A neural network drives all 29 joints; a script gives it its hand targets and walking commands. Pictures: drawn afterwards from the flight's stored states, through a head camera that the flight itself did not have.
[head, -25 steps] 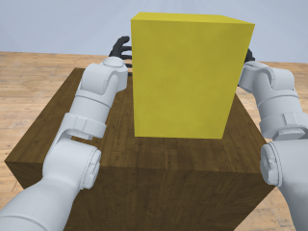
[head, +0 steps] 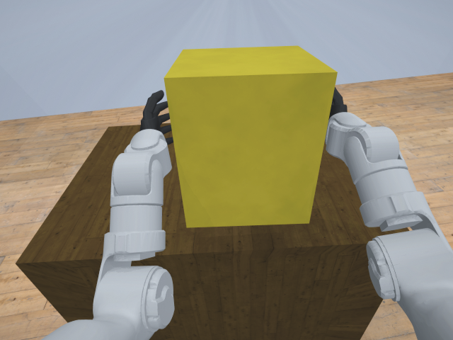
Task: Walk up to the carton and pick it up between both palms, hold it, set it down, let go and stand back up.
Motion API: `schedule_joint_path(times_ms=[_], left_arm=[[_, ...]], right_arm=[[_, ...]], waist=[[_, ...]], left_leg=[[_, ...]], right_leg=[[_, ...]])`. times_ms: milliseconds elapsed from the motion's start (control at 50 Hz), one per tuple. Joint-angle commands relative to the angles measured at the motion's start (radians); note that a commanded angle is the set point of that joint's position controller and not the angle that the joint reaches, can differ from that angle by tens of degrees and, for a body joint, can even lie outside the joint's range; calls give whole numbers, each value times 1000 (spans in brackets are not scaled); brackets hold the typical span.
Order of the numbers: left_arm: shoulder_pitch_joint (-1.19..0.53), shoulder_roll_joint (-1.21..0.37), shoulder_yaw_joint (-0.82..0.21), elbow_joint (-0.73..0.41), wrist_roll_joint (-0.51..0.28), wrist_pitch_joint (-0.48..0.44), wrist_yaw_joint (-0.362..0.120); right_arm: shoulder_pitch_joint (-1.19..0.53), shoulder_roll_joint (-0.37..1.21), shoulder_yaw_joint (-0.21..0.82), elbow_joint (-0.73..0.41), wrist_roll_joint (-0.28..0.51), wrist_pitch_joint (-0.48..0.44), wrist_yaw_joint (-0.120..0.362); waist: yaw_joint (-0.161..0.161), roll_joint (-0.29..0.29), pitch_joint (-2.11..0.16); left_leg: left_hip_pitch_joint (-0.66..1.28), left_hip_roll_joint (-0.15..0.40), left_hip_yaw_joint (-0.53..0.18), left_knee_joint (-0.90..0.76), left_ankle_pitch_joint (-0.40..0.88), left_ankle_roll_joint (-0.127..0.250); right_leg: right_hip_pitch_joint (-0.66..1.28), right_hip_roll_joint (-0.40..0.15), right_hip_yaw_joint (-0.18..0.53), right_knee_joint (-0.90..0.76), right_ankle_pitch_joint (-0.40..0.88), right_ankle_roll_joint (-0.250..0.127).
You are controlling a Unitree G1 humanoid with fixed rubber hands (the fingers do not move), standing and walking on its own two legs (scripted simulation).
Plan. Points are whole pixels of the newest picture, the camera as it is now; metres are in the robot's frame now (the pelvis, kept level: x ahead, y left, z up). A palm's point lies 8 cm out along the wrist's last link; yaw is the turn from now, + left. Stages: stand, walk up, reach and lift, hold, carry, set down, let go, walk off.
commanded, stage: hold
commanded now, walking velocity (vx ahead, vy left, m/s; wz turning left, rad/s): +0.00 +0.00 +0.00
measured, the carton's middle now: (244, 133) +0.38 -0.01 +0.24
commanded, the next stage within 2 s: none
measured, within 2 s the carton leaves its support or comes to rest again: neither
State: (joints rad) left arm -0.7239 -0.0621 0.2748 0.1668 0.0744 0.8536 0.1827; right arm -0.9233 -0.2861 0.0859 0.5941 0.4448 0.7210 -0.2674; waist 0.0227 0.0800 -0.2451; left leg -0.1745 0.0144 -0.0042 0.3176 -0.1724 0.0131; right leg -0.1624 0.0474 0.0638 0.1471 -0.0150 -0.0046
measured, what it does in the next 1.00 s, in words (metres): stands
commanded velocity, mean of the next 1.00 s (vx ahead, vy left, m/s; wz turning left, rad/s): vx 0.00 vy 0.00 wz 0.00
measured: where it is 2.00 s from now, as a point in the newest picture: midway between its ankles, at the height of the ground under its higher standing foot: outside the picture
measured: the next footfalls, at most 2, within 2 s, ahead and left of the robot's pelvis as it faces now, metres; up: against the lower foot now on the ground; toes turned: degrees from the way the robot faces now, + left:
none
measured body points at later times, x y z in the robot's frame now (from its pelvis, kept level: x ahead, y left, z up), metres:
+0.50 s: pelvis -0.04 -0.03 -0.01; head -0.14 -0.02 +0.42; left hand +0.32 +0.19 +0.32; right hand +0.37 -0.11 +0.33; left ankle -0.01 +0.11 -0.75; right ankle +0.03 -0.12 -0.75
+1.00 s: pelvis -0.01 -0.03 +0.00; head -0.09 -0.02 +0.44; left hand +0.34 +0.20 +0.31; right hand +0.39 -0.10 +0.30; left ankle -0.01 +0.11 -0.75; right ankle +0.03 -0.12 -0.75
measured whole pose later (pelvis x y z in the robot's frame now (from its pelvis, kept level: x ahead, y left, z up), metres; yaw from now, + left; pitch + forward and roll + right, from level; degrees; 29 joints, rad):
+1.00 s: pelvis -0.01 -0.03 +0.00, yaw +10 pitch +0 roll -2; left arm -0.95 0.08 0.35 0.29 0.20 0.93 -0.02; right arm -1.04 -0.16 -0.05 0.63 0.40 0.78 -0.38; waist -0.09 -0.02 -0.22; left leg -0.21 0.02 -0.15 0.38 -0.17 -0.04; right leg -0.14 0.05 -0.10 0.23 -0.09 -0.04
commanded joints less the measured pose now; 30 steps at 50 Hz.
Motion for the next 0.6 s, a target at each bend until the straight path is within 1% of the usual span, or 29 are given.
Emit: schedule_joint_path(times_ms=[0, 20, 40, 60, 80, 100, 120, 140, 200, 220, 260, 300, 340, 360, 380, 420, 480, 520, 580], left_arm=[[-1105, -437, -452, -362, -176, 27, -191], [-1124, -418, -458, -321, -181, 47, -196], [-1137, -413, -459, -254, -191, 62, -201], [-1161, -411, -462, -186, -206, 70, -204], [-1184, -419, -453, -115, -210, 74, -206], [-1200, -434, -438, -46, -202, 75, -212], [-1211, -440, -417, 15, -187, 69, -221], [-1223, -440, -394, 69, -171, 60, -233], [-1262, -425, -316, 199, -124, 29, -271], [-1264, -422, -284, 238, -108, 17, -284], [-1277, -408, -223, 305, -72, -5, -308], [-1273, -403, -171, 360, -38, -29, -331], [-1248, -416, -133, 398, -7, -58, -350], [-1240, -420, -122, 405, 2, -73, -357], [-1240, -420, -119, 403, 4, -85, -361], [-1265, -423, -127, 381, -6, -101, -360], [-1335, -429, -159, 322, -46, -116, -342], [-1395, -432, -192, 276, -88, -122, -322], [-1454, -425, -237, 222, -145, -120, -290]], right_arm=[[-1124, 753, 256, -553, 205, -34, 110], [-1140, 740, 229, -515, 191, -25, 106], [-1179, 749, 206, -487, 167, -21, 105], [-1201, 742, 164, -439, 136, -18, 106], [-1219, 733, 120, -383, 106, -18, 108], [-1231, 718, 78, -325, 77, -19, 109], [-1234, 698, 39, -260, 50, -20, 108], [-1231, 676, 2, -191, 24, -21, 106], [-1225, 619, -97, -10, -20, -27, 93], [-1231, 610, -118, 27, -30, -32, 91], [-1233, 581, -165, 106, -46, -42, 90], [-1231, 551, -200, 163, -56, -56, 89], [-1221, 526, -211, 190, -52, -71, 86], [-1222, 522, -210, 189, -49, -78, 86], [-1224, 522, -206, 187, -46, -84, 86], [-1236, 534, -200, 176, -46, -96, 91], [-1283, 581, -183, 132, -42, -111, 102], [-1337, 629, -158, 78, -28, -115, 107], [-1406, 702, -108, -11, 4, -107, 112]], waist=[[-1, -227, -518], [-17, -211, -456], [-14, -218, -390], [-32, -200, -324], [-46, -172, -275], [-62, -138, -252], [-79, -109, -240], [-96, -84, -236], [-135, -11, -233], [-135, -1, -223], [-138, 36, -227], [-132, 82, -235], [-121, 139, -242], [-115, 152, -250], [-116, 153, -257], [-124, 137, -260], [-127, 89, -267], [-121, 51, -301], [-100, -13, -384]], left_leg=[[239, -30, -50, 86, 476, 17], [221, -38, -43, 72, 355, 17], [176, -38, -37, 58, 222, 18], [124, -39, -27, 44, 90, 15], [70, -45, -15, 35, -1, 6], [26, -57, -6, 32, -55, -7], [1, -69, -3, 35, -82, -21], [-8, -80, -4, 43, -90, -31], [-36, -97, -10, 57, -101, -49], [-71, -98, -11, 51, -117, -51], [-136, -93, -19, 35, -150, -51], [-235, -71, -37, 3, -209, -37], [-384, -24, -81, -50, -307, -1], [-443, -5, -105, -75, -342, 12], [-473, 4, -117, -88, -356, 20], [-483, 5, -120, -93, -351, 24], [-433, -13, -98, -71, -299, 19], [-365, -26, -79, -41, -241, 12], [-217, -48, -57, 13, -118, -3]], right_leg=[[262, 18, -50, 76, 300, 13], [203, 6, -52, 61, 187, 21], [143, 0, -61, 39, 28, 26], [71, -14, -65, 17, -135, 31], [25, -27, -75, 1, -269, 39], [7, -43, -80, -13, -362, 48], [-4, -56, -81, -22, -417, 55], [-14, -65, -79, -26, -443, 55], [-18, -71, -91, -7, -440, 44], [-1, -64, -101, 7, -434, 39], [49, -47, -118, 43, -406, 33], [141, -14, -140, 99, -344, 29], [296, 37, -167, 188, -237, 33], [363, 55, -174, 224, -188, 36], [397, 64, -178, 245, -156, 40], [402, 71, -181, 259, -135, 45], [340, 63, -180, 242, -151, 51], [273, 46, -173, 215, -170, 53], [158, 11, -149, 155, -194, 54]])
